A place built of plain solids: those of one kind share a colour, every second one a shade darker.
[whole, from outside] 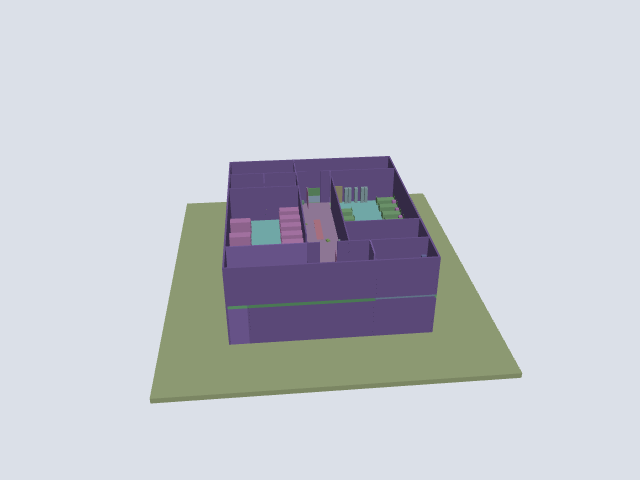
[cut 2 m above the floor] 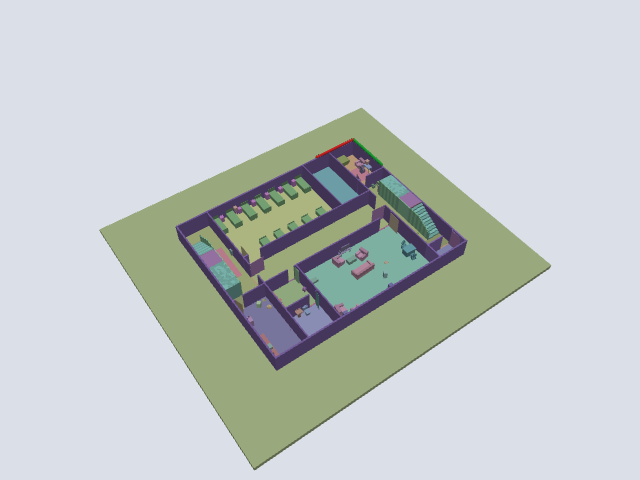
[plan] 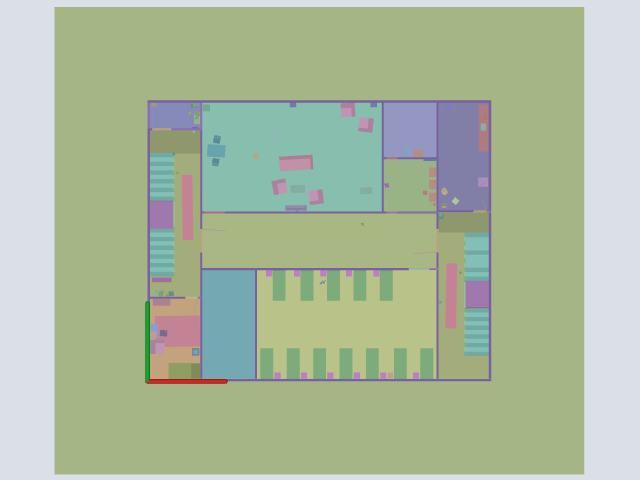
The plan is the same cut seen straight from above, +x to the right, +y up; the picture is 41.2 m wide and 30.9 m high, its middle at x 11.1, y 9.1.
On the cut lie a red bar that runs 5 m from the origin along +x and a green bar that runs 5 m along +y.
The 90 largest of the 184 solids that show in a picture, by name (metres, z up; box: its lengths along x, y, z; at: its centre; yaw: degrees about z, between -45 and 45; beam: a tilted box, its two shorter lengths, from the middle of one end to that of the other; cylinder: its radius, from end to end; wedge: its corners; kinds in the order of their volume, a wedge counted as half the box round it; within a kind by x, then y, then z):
{
 "under_1": {"box": [34.12, 30.1, 0.5], "at": [11.06, 9.05, -0.33]},
 "stair_1": {"box": [1.5, 0.31, 4.15], "at": [0.91, 6.91, 1.78]},
 "stair_2": {"box": [1.5, 0.59, 3.98], "at": [0.91, 7.05, 1.69]},
 "stair_3": {"box": [1.5, 0.87, 3.82], "at": [0.91, 7.19, 1.61]},
 "stair_4": {"box": [1.5, 1.15, 3.65], "at": [0.91, 7.33, 1.52]},
 "stair_5": {"box": [1.5, 1.43, 3.48], "at": [0.91, 7.47, 1.44]},
 "stair_6": {"box": [1.5, 1.71, 3.31], "at": [0.91, 7.61, 1.36]},
 "stair_7": {"box": [1.5, 1.99, 3.15], "at": [0.91, 7.75, 1.27]},
 "stair_8": {"box": [1.5, 2.27, 2.98], "at": [0.91, 7.89, 1.19]},
 "stair_9": {"box": [1.5, 2.55, 2.81], "at": [0.91, 8.03, 1.11]},
 "stair_10": {"box": [1.5, 2.83, 2.65], "at": [0.91, 8.16, 1.02]},
 "stair_11": {"box": [1.5, 3.11, 2.48], "at": [0.91, 8.3, 0.94]},
 "stair_12": {"box": [1.5, 0.59, 1.98], "at": [0.91, 11.89, 0.69]},
 "stair_13": {"box": [1.5, 0.87, 1.81], "at": [0.91, 12.03, 0.6]},
 "stair_14": {"box": [1.5, 1.15, 1.64], "at": [0.91, 12.17, 0.52]},
 "stair_15": {"box": [1.5, 1.43, 1.47], "at": [0.91, 12.31, 0.44]},
 "stair_16": {"box": [1.5, 1.71, 1.3], "at": [0.91, 12.45, 0.35]},
 "stair_17": {"box": [1.5, 1.99, 1.14], "at": [0.91, 12.59, 0.27]},
 "stair_18": {"box": [1.5, 2.27, 0.97], "at": [0.91, 12.73, 0.18]},
 "stair_19": {"box": [1.5, 2.55, 0.8], "at": [0.91, 12.87, 0.1]},
 "stair_20": {"box": [1.5, 2.83, 0.64], "at": [0.91, 13.01, 0.02]},
 "stair_21": {"box": [1.5, 3.11, 0.47], "at": [0.91, 13.15, -0.07]},
 "stair_22": {"box": [1.5, 3.11, 0.47], "at": [21.21, 3.18, -0.07]},
 "stair_23": {"box": [1.5, 2.83, 0.64], "at": [21.21, 3.32, 0.02]},
 "stair_24": {"box": [1.5, 2.55, 0.8], "at": [21.21, 3.46, 0.1]},
 "stair_25": {"box": [1.5, 2.27, 0.97], "at": [21.21, 3.6, 0.18]},
 "stair_26": {"box": [1.5, 1.99, 1.14], "at": [21.21, 3.74, 0.27]},
 "stair_27": {"box": [1.5, 1.71, 1.3], "at": [21.21, 3.88, 0.35]},
 "stair_28": {"box": [1.5, 1.43, 1.47], "at": [21.21, 4.02, 0.44]},
 "stair_29": {"box": [1.5, 1.15, 1.64], "at": [21.21, 4.16, 0.52]},
 "stair_30": {"box": [1.5, 0.87, 1.81], "at": [21.21, 4.3, 0.6]},
 "stair_31": {"box": [1.5, 0.59, 1.98], "at": [21.21, 4.44, 0.69]},
 "stair_32": {"box": [1.5, 3.11, 2.48], "at": [21.21, 8.03, 0.94]},
 "stair_33": {"box": [1.5, 2.83, 2.65], "at": [21.21, 8.17, 1.02]},
 "stair_34": {"box": [1.5, 2.55, 2.81], "at": [21.21, 8.31, 1.11]},
 "stair_35": {"box": [1.5, 2.27, 2.98], "at": [21.21, 8.45, 1.19]},
 "stair_36": {"box": [1.5, 1.99, 3.15], "at": [21.21, 8.58, 1.27]},
 "stair_37": {"box": [1.5, 1.71, 3.31], "at": [21.21, 8.72, 1.36]},
 "stair_38": {"box": [1.5, 1.43, 3.48], "at": [21.21, 8.86, 1.44]},
 "stair_39": {"box": [1.5, 1.15, 3.65], "at": [21.21, 9.0, 1.52]},
 "stair_40": {"box": [1.5, 0.31, 4.15], "at": [21.21, 9.42, 1.78]},
 "wall_1": {"box": [0.16, 5.16, 8.1], "at": [0.08, 2.74, 3.75]},
 "wall_2": {"box": [0.16, 10.72, 4.02], "at": [0.08, 10.81, 1.71]},
 "wall_3": {"box": [0.16, 12.49, 3.78], "at": [0.08, 11.7, 5.91]},
 "wall_4": {"box": [0.13, 5.16, 8.1], "at": [3.46, 2.74, 3.75]},
 "wall_5": {"box": [0.13, 1.71, 8.1], "at": [3.46, 6.31, 3.75]},
 "wall_6": {"box": [0.13, 5.23, 4.02], "at": [3.46, 13.55, 1.71]},
 "wall_7": {"box": [0.13, 7.0, 3.78], "at": [3.46, 14.44, 5.91]},
 "wall_8": {"box": [0.13, 7.0, 8.1], "at": [6.97, 3.66, 3.75]},
 "wall_9": {"box": [13.43, 0.13, 4.02], "at": [10.11, 7.22, 1.71]},
 "wall_10": {"box": [10.38, 0.13, 8.1], "at": [10.17, 10.88, 3.75]},
 "wall_11": {"box": [13.75, 0.13, 3.78], "at": [10.27, 7.22, 5.91]},
 "wall_12": {"box": [22.12, 0.16, 8.1], "at": [11.06, 0.08, 3.75]},
 "wall_13": {"box": [22.12, 0.16, 8.1], "at": [11.06, 18.02, 3.75]},
 "wall_14": {"box": [0.13, 3.36, 8.1], "at": [15.14, 12.62, 3.75]},
 "wall_15": {"box": [0.13, 3.51, 8.1], "at": [15.14, 16.18, 3.75]},
 "wall_16": {"box": [2.65, 0.13, 8.1], "at": [17.41, 14.37, 3.75]},
 "wall_17": {"box": [0.13, 7.0, 8.1], "at": [18.66, 3.66, 3.75]},
 "wall_18": {"box": [0.13, 3.29, 8.1], "at": [18.66, 12.65, 3.75]},
 "wall_19": {"box": [0.13, 3.51, 8.1], "at": [18.66, 16.18, 3.75]},
 "wall_20": {"box": [0.16, 10.72, 8.1], "at": [22.04, 5.52, 3.75]},
 "wall_21": {"box": [0.16, 6.93, 8.1], "at": [22.04, 14.47, 3.75]},
 "floor_day_room_1": {"box": [11.56, 7.0, 0.5], "at": [9.3, 14.44, -0.25]},
 "floor_dorm_1": {"box": [11.56, 7.0, 0.5], "at": [12.82, 3.66, -0.25]},
 "floor_hall_1": {"box": [15.08, 3.52, 0.5], "at": [11.06, 9.05, -0.25]},
 "upper_floor_dorm_1": {"box": [11.56, 7.0, 0.16], "at": [9.3, 14.44, 3.94]},
 "upper_floor_dorm_2": {"box": [11.56, 7.0, 0.16], "at": [12.82, 3.66, 3.94]},
 "floor_1": {"box": [3.23, 1.3, 0.5], "at": [1.77, 6.1, -0.25]},
 "floor_2": {"box": [3.23, 1.5, 0.5], "at": [1.77, 15.42, -0.25]},
 "floor_3": {"box": [1.73, 7.92, 0.5], "at": [2.52, 10.71, -0.25]},
 "floor_4": {"box": [1.73, 7.92, 0.5], "at": [19.59, 5.62, -0.25]},
 "floor_5": {"box": [3.23, 1.5, 0.5], "at": [20.34, 0.91, -0.25]},
 "floor_6": {"box": [3.23, 1.3, 0.5], "at": [20.34, 10.23, -0.25]},
 "bunk_1": {"box": [0.91, 2.0, 1.62], "at": [7.59, 11.95, 4.83]},
 "bunk_2": {"box": [0.91, 2.0, 1.62], "at": [9.2, 11.95, 4.83]},
 "bunk_3": {"box": [0.91, 2.0, 1.62], "at": [9.3, 16.93, 4.83]},
 "bunk_4": {"box": [0.91, 2.0, 1.62], "at": [10.89, 11.95, 4.83]},
 "bunk_5": {"box": [0.91, 2.0, 1.62], "at": [12.21, 16.93, 4.83]},
 "bunk_6": {"box": [0.91, 2.0, 1.62], "at": [12.49, 11.95, 4.83]},
 "bunk_7": {"box": [0.91, 2.0, 1.62], "at": [14.2, 11.95, 4.83]},
 "stair_landing_1": {"box": [1.5, 1.77, 2.31], "at": [0.91, 10.71, 0.85]},
 "stair_landing_2": {"box": [1.5, 1.77, 2.31], "at": [21.21, 5.62, 0.85]},
 "floor_arms_room_1": {"box": [3.39, 7.0, 0.5], "at": [5.21, 3.66, -0.25]},
 "floor_drying_1": {"box": [3.23, 6.93, 0.5], "at": [20.34, 14.47, -0.25]},
 "upper_floor_hall_1": {"box": [15.08, 3.52, 0.16], "at": [11.06, 9.05, 3.94]},
 "floor_sergeants_1": {"box": [3.23, 5.16, 0.5], "at": [1.77, 2.74, -0.25]},
 "floor_wc_1": {"box": [3.39, 3.51, 0.5], "at": [16.91, 16.18, -0.25]},
 "floor_wash_1": {"box": [3.39, 3.36, 0.5], "at": [16.91, 12.62, -0.25]},
 "floor_tambour_1": {"box": [3.23, 1.64, 0.5], "at": [1.77, 17.12, -0.25]},
 "upper_floor_ust_1": {"box": [1.73, 8.22, 0.16], "at": [19.59, 5.47, 3.94]}
}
